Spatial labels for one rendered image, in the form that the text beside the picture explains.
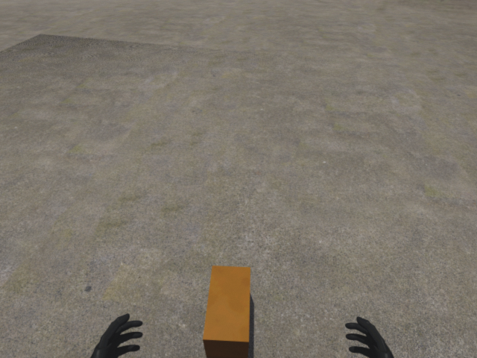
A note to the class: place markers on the carton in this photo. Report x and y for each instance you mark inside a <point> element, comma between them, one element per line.
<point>226,329</point>

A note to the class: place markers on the robot left hand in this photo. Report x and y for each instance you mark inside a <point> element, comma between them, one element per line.
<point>111,339</point>

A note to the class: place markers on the robot right hand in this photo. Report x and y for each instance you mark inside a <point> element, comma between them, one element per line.
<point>375,342</point>

